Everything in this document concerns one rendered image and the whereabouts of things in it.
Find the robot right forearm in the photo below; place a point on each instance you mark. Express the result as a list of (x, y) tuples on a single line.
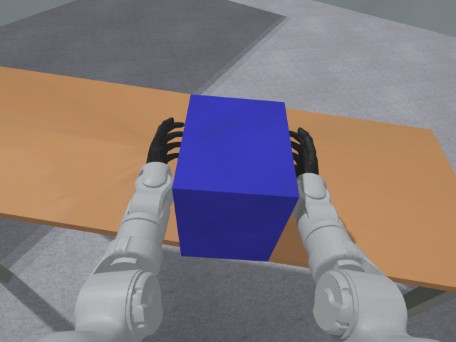
[(323, 234)]

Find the robot left forearm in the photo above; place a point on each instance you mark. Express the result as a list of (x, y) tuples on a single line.
[(140, 236)]

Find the carton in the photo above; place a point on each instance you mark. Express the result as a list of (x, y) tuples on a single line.
[(235, 182)]

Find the table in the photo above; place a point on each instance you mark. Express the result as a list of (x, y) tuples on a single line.
[(71, 150)]

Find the robot left upper arm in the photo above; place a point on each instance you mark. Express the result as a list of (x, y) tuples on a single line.
[(117, 306)]

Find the robot right upper arm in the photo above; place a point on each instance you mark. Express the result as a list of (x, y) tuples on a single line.
[(354, 306)]

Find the robot right hand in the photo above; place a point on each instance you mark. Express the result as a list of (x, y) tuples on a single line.
[(306, 158)]

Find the robot left hand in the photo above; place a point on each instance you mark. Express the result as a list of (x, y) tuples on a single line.
[(159, 147)]

